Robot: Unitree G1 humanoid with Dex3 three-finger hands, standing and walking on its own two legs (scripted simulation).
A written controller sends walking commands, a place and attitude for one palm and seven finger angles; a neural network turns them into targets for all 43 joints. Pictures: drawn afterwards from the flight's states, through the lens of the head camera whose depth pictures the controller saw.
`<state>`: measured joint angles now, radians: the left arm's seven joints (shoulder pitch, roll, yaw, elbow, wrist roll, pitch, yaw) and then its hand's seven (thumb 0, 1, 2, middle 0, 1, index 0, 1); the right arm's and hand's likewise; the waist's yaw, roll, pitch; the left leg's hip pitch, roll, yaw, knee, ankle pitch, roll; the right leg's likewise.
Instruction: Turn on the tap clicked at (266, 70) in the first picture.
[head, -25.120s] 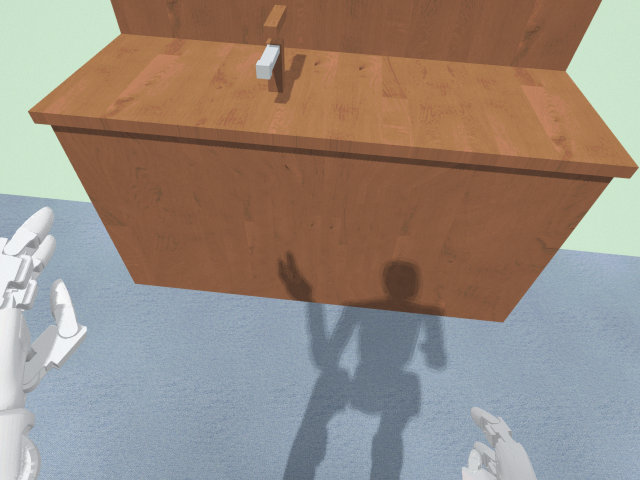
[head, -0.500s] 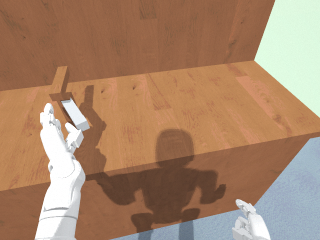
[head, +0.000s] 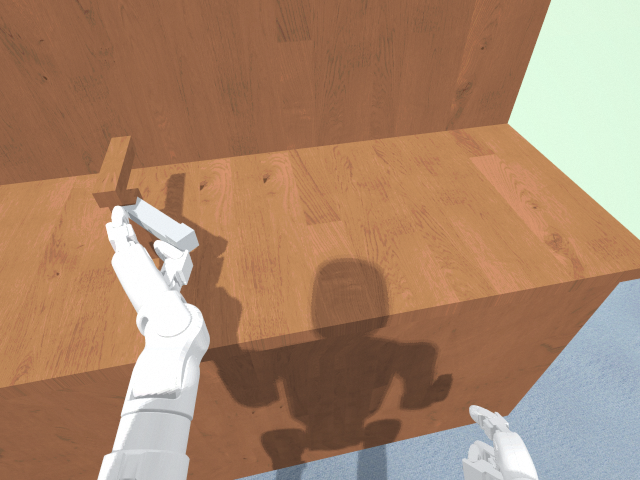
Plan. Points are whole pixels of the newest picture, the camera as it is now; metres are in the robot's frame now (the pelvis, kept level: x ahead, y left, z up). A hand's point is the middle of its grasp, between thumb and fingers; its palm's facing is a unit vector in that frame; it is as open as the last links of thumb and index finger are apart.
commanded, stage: push the lever round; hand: left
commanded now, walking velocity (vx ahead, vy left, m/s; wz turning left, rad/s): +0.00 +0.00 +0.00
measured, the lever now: (182, 239) +0.37 +0.22 +0.12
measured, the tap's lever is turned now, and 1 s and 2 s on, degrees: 41 63 81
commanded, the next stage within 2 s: lift the hand up off the lever in 1.32 s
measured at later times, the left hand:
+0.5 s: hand (209, 245) +0.37 +0.18 +0.12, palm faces +0.74 -0.66 -0.05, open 7.6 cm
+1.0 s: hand (228, 234) +0.39 +0.16 +0.12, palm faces +0.78 -0.62 -0.09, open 7.6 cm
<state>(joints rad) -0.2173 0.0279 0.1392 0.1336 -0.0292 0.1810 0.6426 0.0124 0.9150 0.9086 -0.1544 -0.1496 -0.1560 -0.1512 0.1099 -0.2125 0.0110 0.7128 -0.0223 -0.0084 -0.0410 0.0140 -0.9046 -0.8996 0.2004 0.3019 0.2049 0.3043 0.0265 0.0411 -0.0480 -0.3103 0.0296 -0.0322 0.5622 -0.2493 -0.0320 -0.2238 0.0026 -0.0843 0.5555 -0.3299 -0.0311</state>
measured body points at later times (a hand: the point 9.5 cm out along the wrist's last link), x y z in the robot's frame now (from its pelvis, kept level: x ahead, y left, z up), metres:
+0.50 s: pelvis +0.00 +0.00 +0.00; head -0.01 -0.02 +0.45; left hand +0.32 +0.21 +0.13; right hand +0.20 -0.22 -0.10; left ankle +0.03 +0.14 -0.73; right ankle -0.02 -0.10 -0.73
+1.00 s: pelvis +0.00 -0.01 -0.01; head -0.01 -0.03 +0.44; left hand +0.34 +0.19 +0.13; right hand +0.17 -0.24 -0.12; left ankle +0.03 +0.14 -0.73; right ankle -0.02 -0.10 -0.73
